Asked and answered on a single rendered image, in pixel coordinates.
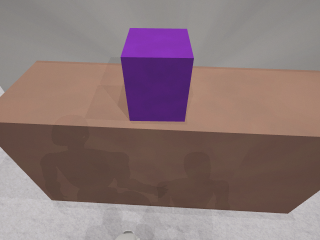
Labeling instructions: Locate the robot left shin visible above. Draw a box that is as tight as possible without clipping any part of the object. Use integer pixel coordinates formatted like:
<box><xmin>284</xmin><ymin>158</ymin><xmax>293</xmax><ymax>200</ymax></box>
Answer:
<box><xmin>123</xmin><ymin>230</ymin><xmax>134</xmax><ymax>234</ymax></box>

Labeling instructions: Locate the carton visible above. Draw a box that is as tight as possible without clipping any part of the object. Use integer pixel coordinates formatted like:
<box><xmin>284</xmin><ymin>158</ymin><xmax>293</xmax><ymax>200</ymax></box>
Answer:
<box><xmin>120</xmin><ymin>28</ymin><xmax>194</xmax><ymax>122</ymax></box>

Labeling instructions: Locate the pedestal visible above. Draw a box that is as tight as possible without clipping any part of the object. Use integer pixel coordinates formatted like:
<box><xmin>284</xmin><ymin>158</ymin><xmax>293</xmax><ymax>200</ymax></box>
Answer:
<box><xmin>0</xmin><ymin>60</ymin><xmax>320</xmax><ymax>214</ymax></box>

